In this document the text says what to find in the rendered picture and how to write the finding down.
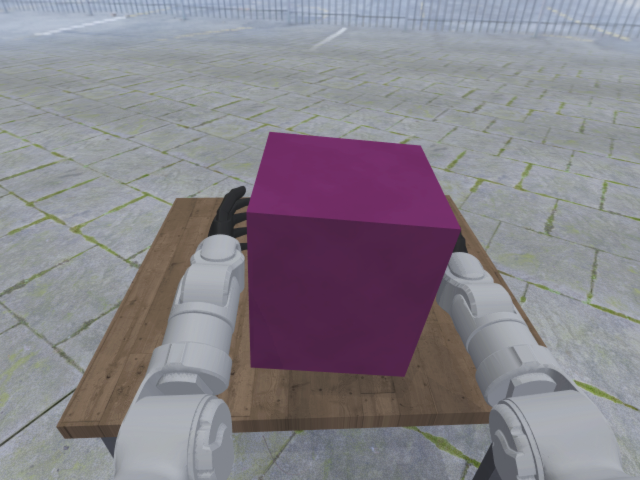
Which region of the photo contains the left robot forearm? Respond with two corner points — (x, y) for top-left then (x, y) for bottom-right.
(114, 234), (245, 473)

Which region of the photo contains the robot right hand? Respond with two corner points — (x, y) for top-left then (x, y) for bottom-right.
(452, 225), (468, 253)

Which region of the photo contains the robot left hand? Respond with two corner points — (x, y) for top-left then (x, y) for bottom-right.
(208, 186), (250, 251)

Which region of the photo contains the right robot forearm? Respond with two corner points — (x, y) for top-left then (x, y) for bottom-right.
(436, 252), (622, 467)

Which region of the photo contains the robot right upper arm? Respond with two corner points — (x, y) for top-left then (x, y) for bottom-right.
(489, 390), (640, 480)

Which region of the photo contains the table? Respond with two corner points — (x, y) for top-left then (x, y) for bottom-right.
(56, 195), (547, 480)

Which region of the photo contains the robot left upper arm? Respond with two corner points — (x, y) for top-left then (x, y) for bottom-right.
(113, 394), (234, 480)

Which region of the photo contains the carton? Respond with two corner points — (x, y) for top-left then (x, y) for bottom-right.
(246, 132), (461, 377)

